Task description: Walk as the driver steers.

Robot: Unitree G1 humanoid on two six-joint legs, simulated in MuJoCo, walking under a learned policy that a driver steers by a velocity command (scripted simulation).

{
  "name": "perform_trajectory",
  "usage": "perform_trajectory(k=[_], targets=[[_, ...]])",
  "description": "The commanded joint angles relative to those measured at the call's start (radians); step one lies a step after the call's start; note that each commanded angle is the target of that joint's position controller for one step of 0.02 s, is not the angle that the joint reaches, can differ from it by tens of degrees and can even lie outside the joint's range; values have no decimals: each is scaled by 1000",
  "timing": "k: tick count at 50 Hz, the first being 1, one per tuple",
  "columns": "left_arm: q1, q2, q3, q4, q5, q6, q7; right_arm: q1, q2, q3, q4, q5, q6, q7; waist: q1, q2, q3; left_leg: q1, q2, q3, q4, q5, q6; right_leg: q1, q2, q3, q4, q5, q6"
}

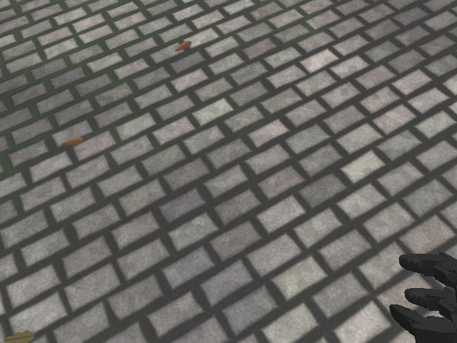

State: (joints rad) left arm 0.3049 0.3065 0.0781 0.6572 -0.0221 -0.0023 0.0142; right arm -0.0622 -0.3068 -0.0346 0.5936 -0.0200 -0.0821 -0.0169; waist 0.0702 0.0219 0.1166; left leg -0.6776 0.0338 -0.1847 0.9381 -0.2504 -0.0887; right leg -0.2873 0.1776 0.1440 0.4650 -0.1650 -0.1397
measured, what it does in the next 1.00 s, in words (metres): walks ahead: left foot, then right foot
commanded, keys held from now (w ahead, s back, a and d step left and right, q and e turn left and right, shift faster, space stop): shift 0.24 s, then w+shift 0.44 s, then q+shift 0.32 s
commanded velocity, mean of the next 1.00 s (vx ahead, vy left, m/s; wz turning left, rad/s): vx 0.45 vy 0.00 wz -0.08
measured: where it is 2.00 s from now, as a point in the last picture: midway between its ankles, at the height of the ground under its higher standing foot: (266, 286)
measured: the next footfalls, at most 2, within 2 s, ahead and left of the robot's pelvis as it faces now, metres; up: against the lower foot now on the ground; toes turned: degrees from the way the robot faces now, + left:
left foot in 0.18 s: +0.30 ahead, +0.13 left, +0.00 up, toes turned -14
right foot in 0.50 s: +0.17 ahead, -0.06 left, +0.00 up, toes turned -11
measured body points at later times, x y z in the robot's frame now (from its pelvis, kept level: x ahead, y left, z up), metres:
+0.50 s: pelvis +0.18 +0.04 +0.00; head +0.19 +0.02 +0.45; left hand +0.35 +0.29 -0.10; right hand +0.23 -0.25 -0.11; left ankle +0.26 +0.14 -0.74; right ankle +0.13 -0.05 -0.74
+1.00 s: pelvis +0.43 +0.06 -0.03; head +0.50 +0.05 +0.42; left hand +0.49 +0.34 -0.14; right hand +0.64 -0.20 -0.12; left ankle +0.56 +0.13 -0.74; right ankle +0.25 -0.08 -0.62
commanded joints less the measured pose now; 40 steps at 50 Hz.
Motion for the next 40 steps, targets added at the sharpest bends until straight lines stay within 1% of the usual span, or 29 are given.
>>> perform_trajectory(k=[1, 3, 5, 7, 8, 9, 10, 11, 12, 13, 14, 15, 16, 17, 20, 22, 23, 24, 25, 26, 27, 28, 29, 30, 31, 34, 37, 39, 40], targets=[[-75, 165, 51, -88, -9, 27, 41, 73, -54, -18, -20, 10, 11, 4, -66, -69, -259, 222, -104, 109, -206, 208, -20, -3, -146, 158, -21, 524, -36], [-51, 136, 41, -78, -3, 35, 49, 29, -57, -18, -26, 12, 8, 15, -25, -112, -249, 242, -103, 112, -312, 295, -14, 10, -157, 185, -6, 386, -9], [-36, 105, 29, -69, 9, 34, 47, 18, -76, -28, -28, 10, -2, 21, -9, -141, -227, 248, -90, 87, -372, 299, 4, 56, -184, 244, 40, 301, -14], [-64, 83, 18, -73, 17, 29, 44, 64, -98, -42, -14, 5, -19, 23, -34, -162, -213, 266, -67, 78, -452, 290, 46, 123, -209, 287, 128, 311, -10], [-82, 68, 10, -75, 15, 26, 38, 113, -97, -45, -1, -1, -30, 22, -63, -150, -221, 347, -42, 90, -541, 404, 77, 128, -183, 264, 205, 288, 15], [-55, 26, -5, -85, 28, 20, 31, 145, -124, -48, -5, -18, -36, 18, -55, -46, -289, 526, 85, -22, -520, 694, 138, 57, -111, 198, 384, 68, 53], [75, 24, -10, -78, 22, 19, 27, 171, -147, -46, -8, -55, -27, 14, 1, 203, -327, 731, 317, -320, -500, 1077, 355, -160, 28, 115, 643, -522, 133], [141, 115, 4, -58, 16, 18, 19, 211, -127, -49, 6, -22, -14, 16, 6, 249, -409, 772, 430, -554, -519, 853, 449, -251, -30, 109, 780, -551, 177], [42, 186, 22, -39, 13, 34, 18, 198, -85, -40, -13, 5, -3, 15, -50, 115, -363, 726, 353, -469, -524, 638, 414, -264, -65, 108, 855, -485, 207], [-28, 177, 21, -45, 15, 50, 19, 219, -68, -32, -6, 10, 13, 17, -66, 27, -350, 683, 273, -368, -554, 232, 343, -284, -97, 69, 855, -401, 212], [-51, 142, 9, -56, 20, 58, 14, 233, -71, -27, 5, 19, 25, 21, -68, 21, -307, 612, 217, -329, -620, -148, 295, -296, -115, 20, 816, -355, 212], [-52, 113, 0, -69, 21, 56, 2, 221, -103, -33, 16, 26, 36, 18, -43, 83, -247, 519, 176, -299, -683, -331, 253, -280, -132, -36, 730, -342, 206], [-49, 100, -7, -64, 18, 47, -9, 217, -127, -42, 15, 23, 44, 11, -40, 126, -199, 424, 136, -240, -733, -365, 225, -221, -136, -97, 644, -336, 193], [-46, 84, -13, -54, 19, 32, -15, 219, -135, -48, 13, 22, 50, 5, -44, 142, -185, 359, 107, -182, -761, -339, 216, -143, -131, -141, 556, -338, 179], [-26, 61, -25, -23, 28, -9, -14, 231, -152, -60, 12, 40, 48, 2, -40, 166, -190, 297, 105, -125, -804, -297, 231, 45, -143, -165, 248, -314, 112], [39, 70, -23, 19, 29, -24, -13, 226, -144, -61, 4, 50, 49, 5, -8, 155, -175, 264, 103, -97, -781, -316, 213, 153, -138, -209, 52, -200, 69], [92, 69, -25, 51, 38, -30, -10, 202, -131, -59, -12, 50, 51, 4, 20, 131, -156, 203, 72, -51, -746, -312, 179, 237, -124, -250, -51, -108, 52], [158, 71, -25, 82, 49, -38, -6, 164, -94, -50, -36, 48, 46, 5, 51, 81, -147, 78, 24, 6, -634, -274, 128, 359, -153, -209, -94, -111, 30], [212, 91, -18, 89, 35, -52, 1, 128, 8, -20, -64, 50, 32, 14, 70, -139, -161, -121, -43, 103, -270, -240, 98, 473, -371, 85, -167, -310, -20], [135, 176, 4, 46, 25, -61, -3, 137, 16, -13, -101, 63, 4, 26, 28, -207, -93, -344, -46, 124, -53, -166, 95, 404, -583, 474, -274, -632, -145], [91, 173, 9, 29, 26, -79, 2, 143, -23, -20, -105, 79, -14, 30, 4, -150, -45, -414, 11, 51, 68, -105, 109, 355, -613, 535, -312, -679, -180], [55, 137, -2, 24, 21, -92, 1, 178, -47, -24, -95, 71, -19, 34, -26, -132, -35, -445, 33, 47, 104, -33, 105, 374, -576, 458, -294, -588, -151], [60, 114, -11, 21, 20, -95, -3, 196, -57, -27, -78, 49, -19, 37, -27, -118, -68, -425, 49, 65, 115, 6, 94, 390, -532, 375, -281, -510, -121], [65, 113, -15, 23, 21, -91, -5, 194, -66, -30, -76, 37, -20, 40, -27, -100, -67, -396, 57, 84, 99, 53, 80, 369, -494, 307, -289, -453, -103], [83, 110, -20, 30, 24, -91, -5, 180, -69, -31, -73, 31, -19, 45, -20, -98, -58, -355, 57, 108, 86, 114, 67, 331, -459, 248, -306, -400, -93], [123, 105, -28, 59, 22, -89, -1, 127, -33, -15, -77, 37, -13, 57, 0, -125, -20, -232, 54, 159, -25, 246, 44, 237, -404, 97, -357, -238, -78], [152, 119, -30, 98, 31, -76, -1, 25, 10, 6, -86, 43, -15, 83, 46, -123, 39, -86, 20, 230, -231, 337, 63, 197, -361, -94, -346, 28, -24], [176, 141, -26, 123, 30, -71, -7, -9, 11, 6, -94, 50, -15, 103, 62, -132, 47, 14, -8, 253, -313, 358, 87, 202, -372, -157, -327, 138, -2], [173, 149, -23, 130, 28, -68, -10, -7, 3, 1, -97, 52, -12, 110, 55, -142, 41, 40, -16, 255, -333, 346, 102, 233, -384, -180, -296, 241, 8]])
